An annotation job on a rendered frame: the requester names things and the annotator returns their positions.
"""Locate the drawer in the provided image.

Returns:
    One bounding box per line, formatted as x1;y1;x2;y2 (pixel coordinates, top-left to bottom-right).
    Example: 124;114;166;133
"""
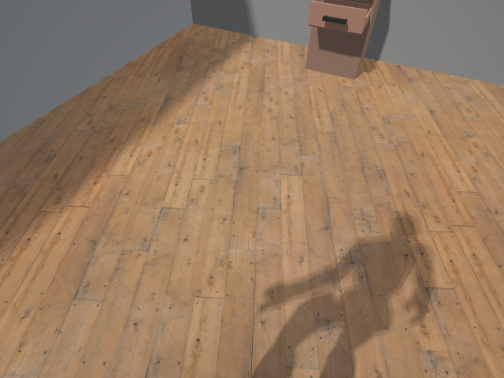
308;0;372;35

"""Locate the handle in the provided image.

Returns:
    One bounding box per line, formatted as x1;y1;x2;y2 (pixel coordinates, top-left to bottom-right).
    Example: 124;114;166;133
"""
327;29;348;36
322;15;347;24

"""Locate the cabinet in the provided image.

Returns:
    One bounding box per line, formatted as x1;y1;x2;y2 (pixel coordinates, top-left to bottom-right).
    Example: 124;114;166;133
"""
306;0;380;80

